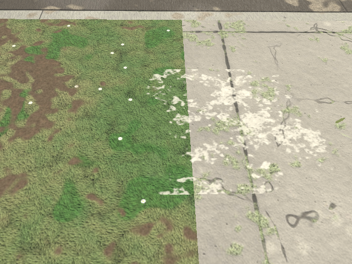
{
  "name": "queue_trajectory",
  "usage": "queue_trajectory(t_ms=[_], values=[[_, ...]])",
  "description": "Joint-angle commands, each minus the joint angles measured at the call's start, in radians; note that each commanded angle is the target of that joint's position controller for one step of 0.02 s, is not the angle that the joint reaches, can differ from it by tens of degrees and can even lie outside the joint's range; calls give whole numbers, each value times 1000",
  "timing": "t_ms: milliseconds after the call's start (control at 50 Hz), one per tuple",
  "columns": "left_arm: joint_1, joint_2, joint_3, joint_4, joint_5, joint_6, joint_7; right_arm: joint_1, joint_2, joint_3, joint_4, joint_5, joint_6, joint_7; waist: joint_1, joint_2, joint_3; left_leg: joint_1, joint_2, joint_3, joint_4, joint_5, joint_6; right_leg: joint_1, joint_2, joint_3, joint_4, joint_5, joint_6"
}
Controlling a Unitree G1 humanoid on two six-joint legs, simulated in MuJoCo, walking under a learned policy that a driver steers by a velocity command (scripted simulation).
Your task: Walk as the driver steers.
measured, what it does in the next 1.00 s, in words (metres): walks ahead, turning left: right foot, then left foot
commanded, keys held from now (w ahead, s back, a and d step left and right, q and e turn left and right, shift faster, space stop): w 0.20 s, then q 0.80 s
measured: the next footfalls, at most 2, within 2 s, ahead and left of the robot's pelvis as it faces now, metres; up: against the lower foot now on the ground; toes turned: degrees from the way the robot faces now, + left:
right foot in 0.28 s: +0.34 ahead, -0.15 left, +0.00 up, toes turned -2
left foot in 0.74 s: +0.33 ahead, +0.10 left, +0.00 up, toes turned +18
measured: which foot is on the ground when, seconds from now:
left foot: down 0.00-0.28, up 0.30-0.72, down 0.74-1.00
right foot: up 0.00-0.26, down 0.28-0.76, up 0.78-1.00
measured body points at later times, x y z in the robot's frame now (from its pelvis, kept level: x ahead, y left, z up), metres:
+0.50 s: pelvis +0.23 -0.06 +0.00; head +0.28 -0.07 +0.44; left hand +0.36 +0.22 -0.10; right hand +0.35 -0.34 -0.14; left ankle +0.23 +0.09 -0.67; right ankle +0.29 -0.15 -0.74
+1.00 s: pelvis +0.29 -0.01 +0.00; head +0.33 +0.04 +0.44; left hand +0.35 +0.32 -0.12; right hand +0.53 -0.22 -0.09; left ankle +0.29 +0.08 -0.74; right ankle +0.36 -0.15 -0.68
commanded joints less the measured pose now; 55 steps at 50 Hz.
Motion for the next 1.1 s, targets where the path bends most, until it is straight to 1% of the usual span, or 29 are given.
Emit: queue_trajectory(t_ms=[20, 100, 180, 220, 240, 260, 280, 300, 320, 340, 360, 380, 400, 460, 500, 560, 660, 720, 740, 760, 780, 800, 820, 840, 860, 880, 920, 1000, 1100], values=[[-43, 34, 1, -94, 14, -15, -5, -32, -151, -24, -53, 10, -15, -11, 20, 123, 21, 72, 287, -241, -204, 220, 202, -147, -69, 12, -131, 92, 20], [-177, 9, -17, -126, 5, -24, -23, 15, -174, -22, -43, 23, -1, -16, -22, 121, 35, 50, 228, -113, -202, 269, 155, -55, -32, -50, -396, 309, 25], [-282, 29, -15, -168, -7, -26, -43, 97, -193, -20, -15, 32, 17, -17, -48, 128, 58, 142, 278, -122, -171, 271, 137, -27, -1, -61, -518, 323, 5], [-276, 56, -5, -176, -1, -30, -49, 105, -201, -21, -6, 31, 32, -21, -22, 135, 55, 194, 292, -128, -95, 415, 114, 27, 24, -63, -569, 267, -20], [-203, 81, 9, -160, 9, -34, -48, 93, -209, -21, -7, 30, 40, -24, 30, 142, 9, 200, 269, -113, 9, 595, 91, 143, 57, -82, -608, 276, -38], [-70, 120, 30, -120, 21, -37, -44, 89, -199, -15, -12, 29, 45, -26, 99, 134, -77, 159, 220, -88, 173, 697, 59, 344, 72, -95, -643, 368, -65], [83, 190, 50, -93, 45, -38, -32, 75, -157, 2, -46, 6, 38, -28, 155, 71, -221, -30, 158, -64, 423, 465, 10, 651, -81, 31, -568, 664, -119], [128, 262, 57, -90, 61, -26, -27, 229, -27, 45, -46, -6, 26, -20, 102, -215, -406, -382, 9, -33, 821, -343, -63, 1003, -412, 415, -563, 908, -296], [159, 183, 42, -91, 50, -15, -30, 231, -134, 17, -11, 21, 22, -21, 144, -146, -503, -396, 16, -188, 953, -470, -67, 958, -406, 492, -606, 883, -310], [84, 145, 25, -96, 41, -11, -29, 136, -180, -1, -45, 47, 26, -23, 130, -111, -343, -469, 60, -169, 980, -432, -67, 843, -359, 319, -619, 917, -268], [17, 112, 15, -93, 31, -12, -27, 77, -160, 1, -60, 44, 35, -31, 101, -65, -243, -484, 100, -135, 930, -372, -74, 721, -304, 214, -645, 898, -230], [-36, 86, 8, -87, 28, -15, -27, 58, -147, -3, -60, 31, 51, -37, 71, -42, -171, -455, 125, -123, 881, -322, -82, 598, -268, 145, -689, 846, -208], [-82, 76, 6, -84, 32, -18, -27, 75, -133, -8, -57, 28, 73, -41, 31, -57, -135, -377, 144, -114, 845, -287, -89, 479, -242, 83, -740, 792, -195], [-168, 95, 16, -74, 50, -27, -20, 93, -88, -11, -84, 22, 126, -53, -23, -67, -92, -287, 130, -76, 782, -201, -110, 307, -242, -21, -830, 715, -214], [-179, 113, 23, -60, 46, -24, -6, 46, -84, -14, -120, 12, 139, -53, -19, -67, -80, -297, 145, -75, 693, -116, -108, 300, -249, -68, -857, 624, -212], [-184, 129, 28, -42, 39, -7, 13, -29, -87, -15, -162, 10, 146, -35, 3, -57, -77, -259, 150, -52, 557, -4, -93, 306, -240, -134, -873, 476, -197], [-157, 173, 44, -10, 13, 28, 14, -130, -120, -31, -237, 10, 163, -7, 38, -50, -55, -258, 131, -5, 417, -85, -58, 403, -290, -138, -807, 371, -174], [-161, 180, 49, 6, -12, 45, 14, -107, -121, -41, -251, 11, 166, 2, 13, -45, -60, -160, 85, 48, 222, -22, -11, 431, -274, -166, -679, 355, -106], [-104, 158, 46, 31, -10, 48, 11, -75, -151, -54, -246, 6, 163, -7, 11, -1, -73, -70, 68, 23, 133, 103, 20, 403, -230, -199, -585, 302, -51], [-77, 118, 36, 30, 22, 48, 7, -17, -260, -87, -246, 5, 158, -27, 14, 198, -102, 88, 203, -187, 70, 480, 85, 254, -128, -285, -330, 149, 37], [-117, 80, 18, -30, 53, 47, 7, -11, -347, -97, -267, -14, 150, -37, 22, 408, -119, 234, 423, -530, 60, 707, 302, -72, 35, -247, -47, -367, 126], [-194, 119, 28, -36, 41, 48, 8, 19, -288, -81, -269, -22, 127, -23, -44, 243, -201, 227, 425, -535, 37, 645, 351, -112, 46, -58, 102, -398, 116], [-216, 127, 32, -42, 14, 51, 9, -11, -270, -73, -270, -17, 107, -20, -25, 196, -171, 202, 377, -447, 30, 584, 307, -134, 33, -22, 129, -321, 96], [-199, 120, 34, -25, 13, 55, 19, -63, -245, -69, -276, 1, 100, -26, 5, 144, -146, 171, 327, -387, 33, 492, 250, -142, 15, -6, 99, -238, 87], [-199, 137, 39, -21, 23, 58, 29, -108, -211, -58, -286, 17, 103, -33, 21, 139, -125, 137, 307, -365, 26, 448, 218, -139, 7, 5, 61, -180, 88], [-193, 140, 43, -20, 27, 60, 32, -132, -201, -52, -295, 16, 109, -42, 39, 158, -126, 86, 285, -345, 19, 445, 208, -87, 13, 5, 52, -136, 90], [-168, 123, 41, -16, 23, 58, 31, -134, -205, -52, -306, 5, 114, -51, 51, 161, -147, 70, 258, -327, 15, 457, 206, -42, 39, 3, 9, -80, 97], [-195, 89, 27, -24, 18, 55, 28, -113, -226, -61, -313, 13, 122, -65, 31, 166, -142, 69, 239, -355, 20, 355, 200, 4, 62, 18, -193, -38, 116], [-201, 103, 28, -30, 10, 48, 11, -127, -231, -63, -330, 10, 135, -58, 16, 205, -112, -1, 219, -443, 22, 211, 193, 117, 91, 26, -358, -41, 111]])
Velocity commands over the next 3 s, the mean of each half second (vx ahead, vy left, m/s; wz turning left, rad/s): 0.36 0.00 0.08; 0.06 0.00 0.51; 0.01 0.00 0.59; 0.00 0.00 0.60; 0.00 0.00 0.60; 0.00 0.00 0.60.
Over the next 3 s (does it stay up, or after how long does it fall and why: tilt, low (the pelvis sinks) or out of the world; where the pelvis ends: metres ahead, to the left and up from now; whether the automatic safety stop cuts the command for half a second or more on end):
stays up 0.27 0.00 -0.01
